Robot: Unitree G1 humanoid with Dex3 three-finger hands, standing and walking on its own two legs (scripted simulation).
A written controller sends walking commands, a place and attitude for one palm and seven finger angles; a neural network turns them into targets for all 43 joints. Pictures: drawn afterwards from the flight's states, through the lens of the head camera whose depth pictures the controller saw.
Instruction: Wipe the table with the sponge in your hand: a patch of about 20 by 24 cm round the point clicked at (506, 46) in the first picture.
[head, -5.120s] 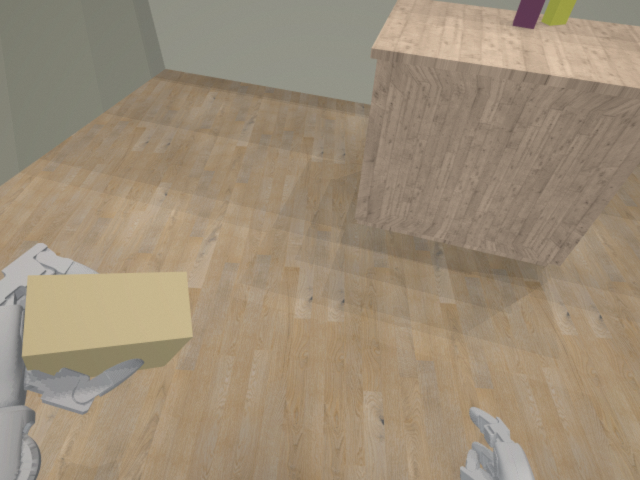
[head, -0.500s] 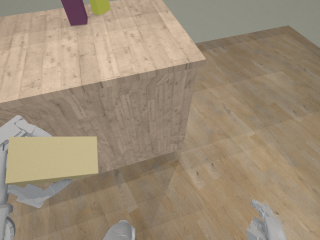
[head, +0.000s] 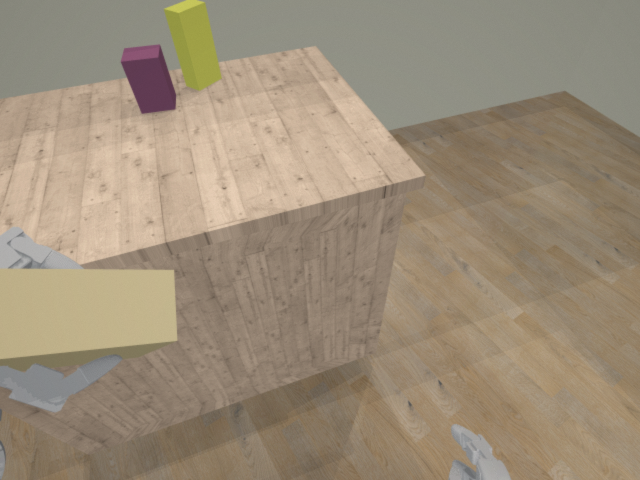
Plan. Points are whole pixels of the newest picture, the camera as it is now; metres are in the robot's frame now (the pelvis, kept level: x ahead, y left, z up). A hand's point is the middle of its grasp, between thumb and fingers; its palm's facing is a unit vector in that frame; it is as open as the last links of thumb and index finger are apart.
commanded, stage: take the last steps up to it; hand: left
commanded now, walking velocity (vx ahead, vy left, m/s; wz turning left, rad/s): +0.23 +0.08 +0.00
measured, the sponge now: (108, 321) +0.22 +0.21 +0.17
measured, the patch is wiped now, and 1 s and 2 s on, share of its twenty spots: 0.00 0.00 0.00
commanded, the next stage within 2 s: come to a stop and stand still in 0.60 s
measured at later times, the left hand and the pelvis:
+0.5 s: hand (53, 252) +0.28 +0.28 +0.19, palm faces +0.43 -0.80 -0.41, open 10.2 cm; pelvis +0.07 +0.04 -0.01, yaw -1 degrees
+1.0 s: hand (115, 247) +0.31 +0.24 +0.16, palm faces +0.37 -0.82 -0.42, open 10.2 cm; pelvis +0.09 +0.01 +0.00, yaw -1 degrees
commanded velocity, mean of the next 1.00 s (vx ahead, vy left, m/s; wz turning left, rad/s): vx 0.11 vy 0.05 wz -0.01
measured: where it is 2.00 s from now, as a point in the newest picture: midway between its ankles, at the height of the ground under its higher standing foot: outside the picture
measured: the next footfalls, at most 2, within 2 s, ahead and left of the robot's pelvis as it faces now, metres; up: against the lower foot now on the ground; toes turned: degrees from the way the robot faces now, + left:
right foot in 0.02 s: +0.08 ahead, -0.09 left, +0.00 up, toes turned -9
left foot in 0.44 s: +0.17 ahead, +0.15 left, +0.00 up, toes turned +9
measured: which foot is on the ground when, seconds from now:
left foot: down 0.00-0.02, up 0.04-0.42, down 0.44-0.90, up 0.92-1.00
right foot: up 0.00-0.00, down 0.02-0.46, up 0.48-0.84, down 0.86-1.00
